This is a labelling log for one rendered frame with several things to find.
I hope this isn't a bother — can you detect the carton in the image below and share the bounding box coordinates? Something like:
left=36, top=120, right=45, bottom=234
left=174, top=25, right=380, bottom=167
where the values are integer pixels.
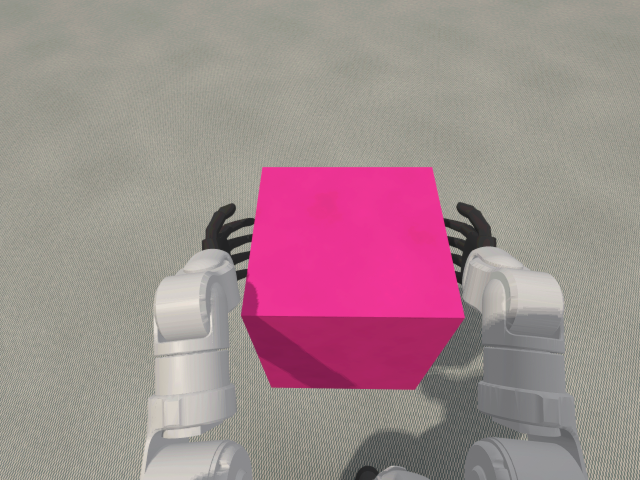
left=241, top=167, right=465, bottom=390

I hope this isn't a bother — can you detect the robot right upper arm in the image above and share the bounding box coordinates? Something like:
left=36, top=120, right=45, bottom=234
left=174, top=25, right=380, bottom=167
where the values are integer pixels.
left=464, top=437, right=586, bottom=480

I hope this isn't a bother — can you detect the robot left forearm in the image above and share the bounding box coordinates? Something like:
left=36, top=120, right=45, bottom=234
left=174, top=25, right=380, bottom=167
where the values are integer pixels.
left=140, top=249, right=241, bottom=480

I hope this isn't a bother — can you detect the right robot hand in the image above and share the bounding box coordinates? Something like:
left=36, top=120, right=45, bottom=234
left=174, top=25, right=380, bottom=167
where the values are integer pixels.
left=443, top=202, right=496, bottom=285

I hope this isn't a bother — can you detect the robot right forearm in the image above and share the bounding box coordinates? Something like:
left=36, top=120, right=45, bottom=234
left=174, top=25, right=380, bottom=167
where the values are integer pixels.
left=462, top=246, right=588, bottom=480

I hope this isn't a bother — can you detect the left robot hand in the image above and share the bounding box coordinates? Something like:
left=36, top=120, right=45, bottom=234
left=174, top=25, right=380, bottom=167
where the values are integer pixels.
left=202, top=203, right=255, bottom=281

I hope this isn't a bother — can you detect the robot left upper arm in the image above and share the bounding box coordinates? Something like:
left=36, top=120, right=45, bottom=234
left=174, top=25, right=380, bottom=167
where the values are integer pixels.
left=143, top=440, right=253, bottom=480

